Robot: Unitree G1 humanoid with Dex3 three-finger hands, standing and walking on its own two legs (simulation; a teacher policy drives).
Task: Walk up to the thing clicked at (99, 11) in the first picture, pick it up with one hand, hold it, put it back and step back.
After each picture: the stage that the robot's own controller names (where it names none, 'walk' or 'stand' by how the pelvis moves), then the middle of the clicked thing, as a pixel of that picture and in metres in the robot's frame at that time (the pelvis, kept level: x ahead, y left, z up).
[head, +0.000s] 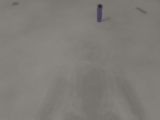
stand; (99, 13) +2.00 -0.19 -0.66
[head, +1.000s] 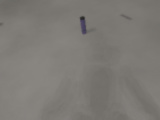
walk; (83, 25) +1.86 +0.15 -0.64
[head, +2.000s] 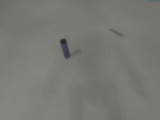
walk; (65, 49) +1.29 +0.32 -0.65
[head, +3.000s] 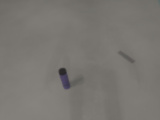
walk; (64, 79) +0.86 +0.28 -0.65
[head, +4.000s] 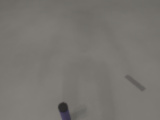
walk; (65, 114) +0.53 +0.21 -0.64
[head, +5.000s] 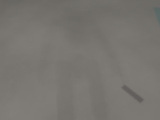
stand; out of the picture +0.40 +0.21 -0.65
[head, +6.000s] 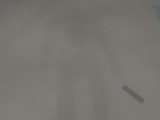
walk; out of the picture +0.39 +0.22 -0.66
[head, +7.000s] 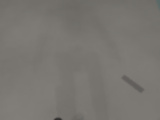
stand; out of the picture +0.37 +0.23 -0.63
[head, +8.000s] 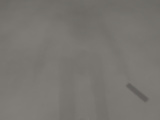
walk; out of the picture +0.39 +0.18 -0.63
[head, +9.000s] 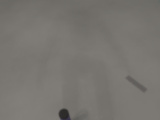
stand; out of the picture +0.48 +0.21 -0.64
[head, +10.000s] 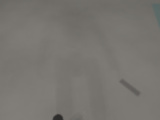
walk; out of the picture +0.45 +0.21 -0.65
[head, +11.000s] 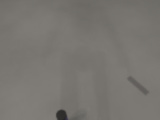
stand; out of the picture +0.43 +0.18 -0.63
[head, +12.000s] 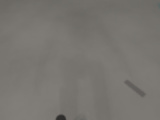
walk; out of the picture +0.43 +0.23 -0.64
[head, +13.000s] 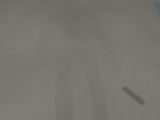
stand; out of the picture +0.33 +0.20 -0.66
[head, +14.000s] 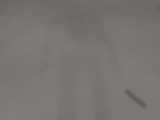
stand; out of the picture +0.33 +0.20 -0.66
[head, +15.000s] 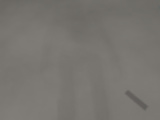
stand; out of the picture +0.32 +0.20 -0.66
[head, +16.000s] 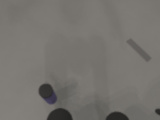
go down; (49, 95) +0.37 +0.21 -0.44
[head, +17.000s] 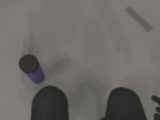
go down; (34, 71) +0.41 +0.24 -0.27
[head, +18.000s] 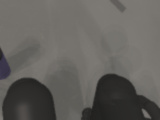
close in; out of the picture +0.39 +0.28 -0.18
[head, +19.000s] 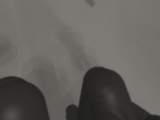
close; out of the picture +0.38 +0.29 -0.15
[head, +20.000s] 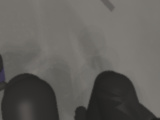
lift; out of the picture +0.33 +0.26 -0.13
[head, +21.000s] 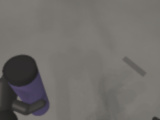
lift; (32, 91) +0.31 +0.18 +0.05
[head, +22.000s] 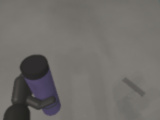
hold; (44, 89) +0.32 +0.15 +0.05
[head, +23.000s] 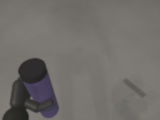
hold; (42, 92) +0.32 +0.16 +0.04
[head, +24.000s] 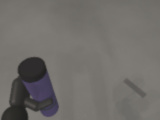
crouch; (42, 91) +0.32 +0.16 +0.04
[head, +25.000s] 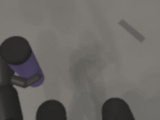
crouch; (27, 67) +0.39 +0.20 -0.04
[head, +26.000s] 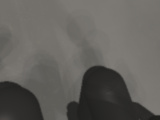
lower; out of the picture +0.39 +0.28 -0.16
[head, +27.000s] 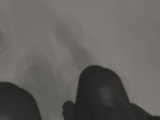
lower; out of the picture +0.40 +0.29 -0.16
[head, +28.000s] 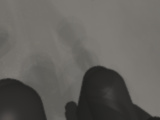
lower; out of the picture +0.39 +0.29 -0.16
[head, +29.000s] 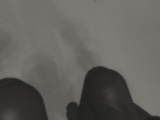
lower; out of the picture +0.37 +0.30 -0.16
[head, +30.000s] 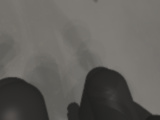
loosen; out of the picture +0.37 +0.29 -0.16
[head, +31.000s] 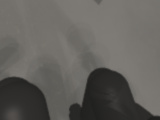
withdraw; out of the picture +0.36 +0.29 -0.16
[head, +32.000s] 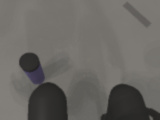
walk; (34, 71) +0.40 +0.24 -0.25
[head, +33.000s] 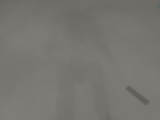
stand; out of the picture +0.32 +0.19 -0.59
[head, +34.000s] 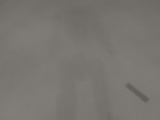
stand; out of the picture +0.34 +0.20 -0.60
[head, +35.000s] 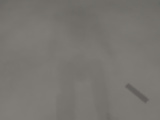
stand; out of the picture +0.34 +0.20 -0.60
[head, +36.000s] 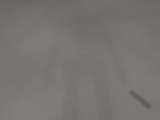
stand; out of the picture +0.36 +0.18 -0.65
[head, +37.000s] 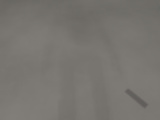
stand; out of the picture +0.33 +0.20 -0.66
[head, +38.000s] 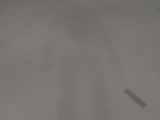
walk; out of the picture +0.32 +0.21 -0.66
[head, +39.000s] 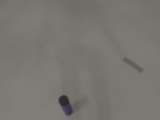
walk; (66, 106) +0.50 +0.21 -0.64
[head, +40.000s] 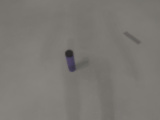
walk; (70, 61) +0.89 +0.16 -0.63
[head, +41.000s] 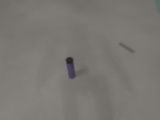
stand; (70, 68) +0.98 +0.18 -0.64
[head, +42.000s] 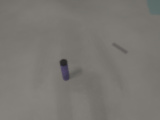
stand; (64, 70) +0.95 +0.20 -0.66
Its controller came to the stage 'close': yes
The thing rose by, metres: 0.68
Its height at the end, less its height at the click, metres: +0.00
